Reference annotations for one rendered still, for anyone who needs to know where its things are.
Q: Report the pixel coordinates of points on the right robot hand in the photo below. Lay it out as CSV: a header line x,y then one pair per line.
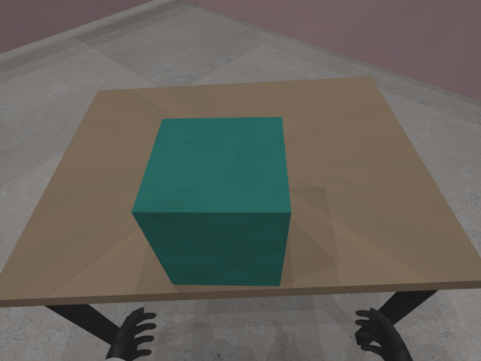
x,y
392,346

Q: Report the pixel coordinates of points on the table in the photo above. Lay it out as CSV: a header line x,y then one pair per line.
x,y
366,214

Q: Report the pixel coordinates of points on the left robot hand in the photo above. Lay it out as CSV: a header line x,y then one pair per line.
x,y
124,341

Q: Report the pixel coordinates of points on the carton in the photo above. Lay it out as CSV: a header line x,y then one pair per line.
x,y
214,200

